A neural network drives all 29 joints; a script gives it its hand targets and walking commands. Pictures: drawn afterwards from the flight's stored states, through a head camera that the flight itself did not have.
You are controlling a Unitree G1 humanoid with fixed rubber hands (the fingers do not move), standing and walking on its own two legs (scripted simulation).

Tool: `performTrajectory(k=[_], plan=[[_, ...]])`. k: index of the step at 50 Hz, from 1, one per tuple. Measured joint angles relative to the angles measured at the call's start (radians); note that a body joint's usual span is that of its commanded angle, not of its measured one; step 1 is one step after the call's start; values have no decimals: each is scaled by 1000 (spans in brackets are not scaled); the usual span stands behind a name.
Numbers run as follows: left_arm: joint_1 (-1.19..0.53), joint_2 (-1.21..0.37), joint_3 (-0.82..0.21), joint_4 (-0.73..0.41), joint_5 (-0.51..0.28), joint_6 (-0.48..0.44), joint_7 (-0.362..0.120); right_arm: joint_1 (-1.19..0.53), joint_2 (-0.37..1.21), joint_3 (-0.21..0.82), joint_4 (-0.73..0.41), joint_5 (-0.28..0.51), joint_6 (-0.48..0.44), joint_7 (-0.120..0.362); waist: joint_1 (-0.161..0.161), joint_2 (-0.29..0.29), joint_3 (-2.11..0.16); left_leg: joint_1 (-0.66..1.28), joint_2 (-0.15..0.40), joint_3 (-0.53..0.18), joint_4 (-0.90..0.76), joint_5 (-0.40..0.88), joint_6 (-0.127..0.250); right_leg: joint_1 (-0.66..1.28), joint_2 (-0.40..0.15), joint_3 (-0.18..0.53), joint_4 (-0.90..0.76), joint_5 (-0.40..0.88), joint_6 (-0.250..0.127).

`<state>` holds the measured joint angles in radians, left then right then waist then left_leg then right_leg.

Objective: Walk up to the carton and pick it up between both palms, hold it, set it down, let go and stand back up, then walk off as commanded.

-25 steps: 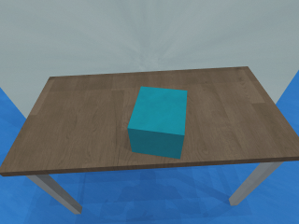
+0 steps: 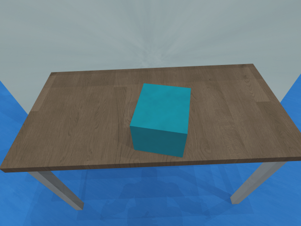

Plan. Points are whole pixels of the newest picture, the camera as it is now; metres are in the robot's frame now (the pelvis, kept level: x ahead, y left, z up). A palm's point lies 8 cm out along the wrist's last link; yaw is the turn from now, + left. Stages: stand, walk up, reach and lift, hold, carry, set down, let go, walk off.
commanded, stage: stand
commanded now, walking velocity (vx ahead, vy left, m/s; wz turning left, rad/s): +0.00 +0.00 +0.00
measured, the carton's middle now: (162, 118) +0.47 -0.01 -0.04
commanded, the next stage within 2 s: walk off in 0.04 s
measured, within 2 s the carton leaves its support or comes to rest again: neither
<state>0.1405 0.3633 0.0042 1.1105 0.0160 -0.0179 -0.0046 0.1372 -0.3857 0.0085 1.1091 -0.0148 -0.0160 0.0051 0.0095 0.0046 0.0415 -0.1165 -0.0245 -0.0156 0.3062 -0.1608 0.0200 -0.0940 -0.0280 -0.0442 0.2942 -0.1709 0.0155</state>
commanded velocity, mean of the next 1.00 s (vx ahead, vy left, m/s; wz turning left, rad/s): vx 0.00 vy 0.00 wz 0.00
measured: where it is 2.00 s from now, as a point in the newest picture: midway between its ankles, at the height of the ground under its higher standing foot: outside the picture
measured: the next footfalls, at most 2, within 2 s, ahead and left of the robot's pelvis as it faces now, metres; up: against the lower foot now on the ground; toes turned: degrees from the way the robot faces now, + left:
left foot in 0.70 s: -0.09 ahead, +0.15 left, +0.00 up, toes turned -3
right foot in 1.36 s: -0.28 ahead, -0.12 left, +0.00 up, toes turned +0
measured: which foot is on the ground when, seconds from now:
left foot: down 0.00-0.50, up 0.52-0.68, down 0.70-1.00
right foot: down 0.00-0.70, up 0.72-1.00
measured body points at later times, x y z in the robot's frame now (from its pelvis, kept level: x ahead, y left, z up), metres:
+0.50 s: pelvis -0.04 +0.00 -0.01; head +0.04 +0.00 +0.43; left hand +0.09 +0.32 -0.13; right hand +0.08 -0.32 -0.14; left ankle +0.00 +0.11 -0.75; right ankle -0.01 -0.13 -0.75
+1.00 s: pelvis -0.17 +0.07 -0.02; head -0.07 +0.10 +0.42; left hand -0.04 +0.39 -0.15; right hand -0.08 -0.24 -0.11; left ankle -0.13 +0.15 -0.75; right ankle -0.21 -0.09 -0.67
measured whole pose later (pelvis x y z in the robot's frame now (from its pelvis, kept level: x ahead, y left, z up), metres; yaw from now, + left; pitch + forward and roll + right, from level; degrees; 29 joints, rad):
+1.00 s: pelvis -0.17 +0.07 -0.02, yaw +1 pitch +1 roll -2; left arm 0.14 0.44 0.07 0.77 0.00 0.09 0.01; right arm 0.19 -0.36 -0.05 0.74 -0.02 0.04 -0.03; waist -0.04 -0.05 0.22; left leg -0.33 -0.06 -0.03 0.54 -0.21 0.06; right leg -0.43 0.15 0.23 1.08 -0.43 0.01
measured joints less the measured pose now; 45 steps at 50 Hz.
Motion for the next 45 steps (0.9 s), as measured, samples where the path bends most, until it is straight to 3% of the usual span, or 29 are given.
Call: performTrajectory(k=[14,19,25,30,32,34,35,36,38,40,42,45], plan=[[-20,1,0,-2,-4,4,3,-21,2,2,-5,6,-3,-7,3,-5,0,7,-1,-7,-1,-13,-2,8,-2,-4,1,-17,0],[-53,0,33,-78,-12,26,8,-72,-5,-42,-95,3,21,0,-23,5,65,-77,0,-6,90,-18,-15,-67,-4,-8,82,-33,1],[-92,21,54,-174,-4,43,10,-103,-36,-65,-171,10,57,6,-25,34,162,-191,14,1,230,-52,14,-165,8,-8,182,-31,0],[-67,40,78,-238,22,66,10,-42,-26,-76,-219,-5,96,13,-22,2,166,-249,-21,-20,539,-331,43,-214,-6,11,246,-32,7],[-58,51,80,-257,24,75,14,-3,-19,-82,-240,-3,105,16,-32,-26,148,-245,-33,-31,613,-357,45,-240,-24,14,257,-23,9],[-61,64,79,-279,24,83,17,35,-18,-89,-253,-4,100,15,-48,-54,139,-204,-28,-38,573,-331,37,-277,-48,14,292,-21,7],[-66,69,77,-289,22,88,17,57,-24,-91,-259,-5,95,15,-57,-60,135,-161,-11,-38,475,-249,29,-301,-56,10,326,-28,2],[-77,73,75,-297,19,95,19,79,-29,-95,-262,-10,87,12,-67,-63,134,-131,-8,-48,404,-272,2,-333,-53,25,400,-84,-20],[-111,82,76,-301,10,111,27,105,-7,-96,-255,-19,82,-1,-82,-96,161,-149,-38,-58,430,-292,4,-377,3,136,603,-267,-43],[-109,78,74,-312,-2,117,32,129,14,-80,-257,-24,86,-9,-81,-102,166,-153,-38,-56,406,-231,47,-400,83,191,740,-335,-49],[-85,68,66,-324,-11,114,35,137,22,-67,-268,-29,87,-13,-80,-85,152,-163,-22,-54,356,-186,53,-425,160,228,846,-355,-48],[-53,57,59,-336,-16,111,29,116,21,-58,-304,-27,77,-25,-71,-62,157,-178,-16,-44,280,-128,37,-421,204,256,927,-302,-36]])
